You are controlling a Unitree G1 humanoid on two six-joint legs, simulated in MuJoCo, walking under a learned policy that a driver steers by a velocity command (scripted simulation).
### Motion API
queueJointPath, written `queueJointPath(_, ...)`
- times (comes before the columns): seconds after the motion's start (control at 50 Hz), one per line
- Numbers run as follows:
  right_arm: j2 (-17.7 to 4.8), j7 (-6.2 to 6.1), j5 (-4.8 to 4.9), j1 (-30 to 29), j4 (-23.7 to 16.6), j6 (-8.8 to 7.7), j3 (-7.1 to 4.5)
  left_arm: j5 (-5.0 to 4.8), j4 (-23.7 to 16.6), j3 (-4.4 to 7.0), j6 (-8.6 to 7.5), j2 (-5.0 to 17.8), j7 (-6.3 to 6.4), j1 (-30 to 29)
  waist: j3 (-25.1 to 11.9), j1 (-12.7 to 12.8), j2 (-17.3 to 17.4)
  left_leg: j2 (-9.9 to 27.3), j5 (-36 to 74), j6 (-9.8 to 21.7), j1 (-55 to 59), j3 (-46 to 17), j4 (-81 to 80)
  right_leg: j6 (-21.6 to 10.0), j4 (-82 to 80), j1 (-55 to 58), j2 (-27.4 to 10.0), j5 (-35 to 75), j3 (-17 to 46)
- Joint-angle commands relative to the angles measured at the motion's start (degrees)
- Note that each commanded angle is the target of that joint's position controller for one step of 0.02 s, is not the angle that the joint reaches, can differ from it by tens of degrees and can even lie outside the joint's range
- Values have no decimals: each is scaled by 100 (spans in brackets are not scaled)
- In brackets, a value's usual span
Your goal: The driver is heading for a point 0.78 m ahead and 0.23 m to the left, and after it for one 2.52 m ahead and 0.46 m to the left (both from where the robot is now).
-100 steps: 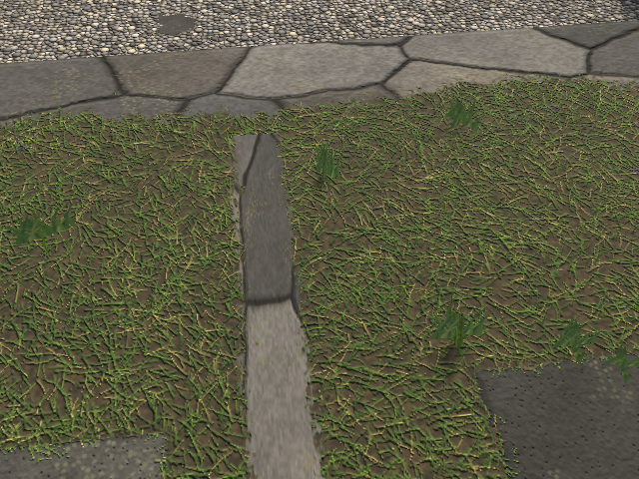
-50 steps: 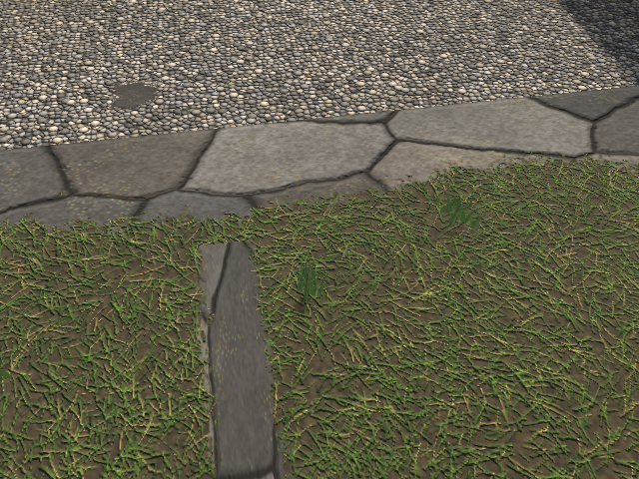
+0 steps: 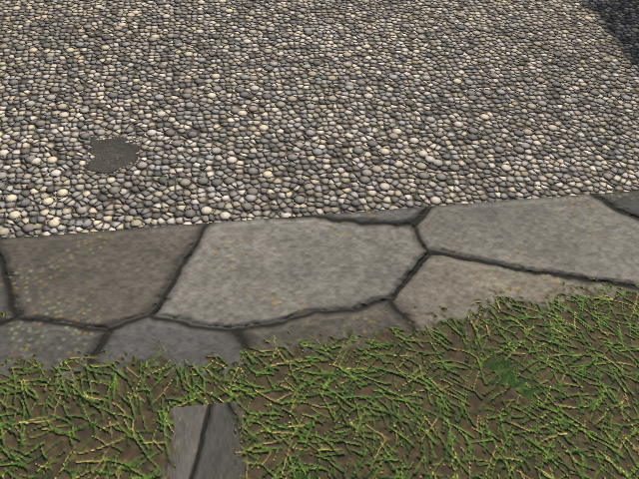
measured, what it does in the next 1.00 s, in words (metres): walks ahead, turning left: right foot, then left foot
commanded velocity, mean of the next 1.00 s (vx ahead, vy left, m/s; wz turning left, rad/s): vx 0.50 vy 0.00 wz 0.23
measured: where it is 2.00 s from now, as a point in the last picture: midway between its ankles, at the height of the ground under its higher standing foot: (279, 334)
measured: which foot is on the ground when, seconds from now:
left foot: down 0.00-0.42, up 0.44-0.98, down 1.00-1.00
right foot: up 0.00-0.40, down 0.42-1.00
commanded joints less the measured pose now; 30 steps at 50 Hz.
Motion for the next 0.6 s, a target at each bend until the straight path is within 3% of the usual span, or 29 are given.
queueJointPath(0.02,-460,21,-47,106,-147,-93,-71,36,-279,134,58,300,60,266,-331,124,675,1445,369,937,797,-1636,-1748,-19,-143,-833,-556,543,225)
queueJointPath(0.08,-717,-76,-41,425,17,-113,-128,88,-448,171,131,331,92,-164,-73,107,505,1432,895,1027,808,-1296,-1964,140,-827,-1316,-613,1178,182)
queueJointPath(0.12,-748,-148,-23,642,99,-75,-127,119,-587,180,117,315,82,-593,0,3,451,1406,1098,966,1045,-1147,-1992,219,-1471,-1636,-601,1754,160)
queueJointPath(0.2,-798,-215,35,974,221,-25,-116,85,-792,121,66,172,-2,-1363,140,-233,495,1242,1015,772,1260,-779,-2035,230,-2787,-1468,-390,2644,-44)
queueJointPath(0.3,-861,-239,80,1442,478,84,-151,21,-1078,55,8,178,-158,-2136,394,-473,490,1541,1014,763,2113,-787,-1745,146,-3583,-1625,-224,2344,-124)
queueJointPath(0.36,-947,-272,104,1382,529,160,-207,7,-1155,80,-50,320,-249,-2072,307,-292,607,1742,1689,645,2493,-830,-1323,-66,-3849,-1264,-100,1742,-180)
queueJointPath(0.38,-1001,-277,107,1262,505,180,-225,12,-1093,132,-65,439,-252,-1780,120,-103,687,1711,2473,578,2495,-775,-1007,-158,-3906,-735,52,1573,-303)
queueJointPath(0.4,-998,-277,113,1105,471,206,-220,32,-910,231,-72,604,-236,-1152,-253,259,699,1523,3405,466,2376,-595,-299,-288,-4025,194,264,1603,-486)
queueJointPath(0.42,-815,-264,84,1084,416,216,-148,64,-607,382,-77,915,-188,-127,-902,672,546,1187,3362,295,1679,-429,936,-497,-3926,1798,139,1768,-307)
queueJointPath(0.44,-350,-229,10,1491,292,156,3,187,-458,518,-73,1461,-132,797,-1866,721,-433,514,1310,-46,-383,-130,3171,-1148,-3891,4156,-1359,1522,1665)
queueJointPath(0.46,20,-193,63,1821,379,27,130,150,-402,457,-53,1367,-160,979,-2506,629,-1381,-182,-2484,-152,-1714,-779,4454,-1584,-4775,5000,-2155,728,3774)
queueJointPath(0.48,-675,-182,255,1298,329,-53,-67,117,-428,328,-67,909,-140,735,-1862,709,-848,160,-2333,-43,-2238,-1251,5017,-1263,-4948,4451,-1950,315,3320)
queueJointPath(0.5,-836,-197,321,852,170,-81,-115,98,-531,261,-75,729,-119,187,-1108,566,-605,462,-1757,30,-2389,-1069,4941,-1008,-5101,3541,-1804,584,2422)
queueJointPath(0.52,-781,-242,266,643,153,-55,-137,129,-588,197,-89,541,-129,-257,-728,374,-237,720,-1241,24,-2114,-978,4644,-865,-5343,2700,-1579,879,1806)
queueJointPath(0.56,-516,-265,218,849,227,119,-185,218,-547,134,-133,282,-154,-609,-356,26,-411,985,-703,16,-1477,-1013,4197,-681,-5770,1741,-1224,1206,909)
queueJointPath(0.6,-297,-268,232,970,263,258,-187,234,-431,156,-167,314,-133,-553,-191,-86,-364,1001,-468,-15,-1424,-991,4080,-711,-5977,1455,-1124,1640,368)
Velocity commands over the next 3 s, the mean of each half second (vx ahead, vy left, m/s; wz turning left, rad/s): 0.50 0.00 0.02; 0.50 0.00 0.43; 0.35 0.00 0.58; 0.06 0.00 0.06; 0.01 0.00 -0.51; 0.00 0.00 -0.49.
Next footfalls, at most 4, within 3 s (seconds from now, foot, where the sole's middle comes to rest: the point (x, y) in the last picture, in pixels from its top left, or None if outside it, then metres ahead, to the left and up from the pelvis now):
0.42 right None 0.41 -0.15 -0.77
1.00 left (269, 387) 0.67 0.12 -0.77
1.46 right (294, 276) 0.98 0.07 -0.77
1.80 left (225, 349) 0.77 0.22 -0.77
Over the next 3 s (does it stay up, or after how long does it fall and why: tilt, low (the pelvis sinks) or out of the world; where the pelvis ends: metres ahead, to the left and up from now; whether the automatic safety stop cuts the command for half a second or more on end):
stays up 0.80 0.07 0.00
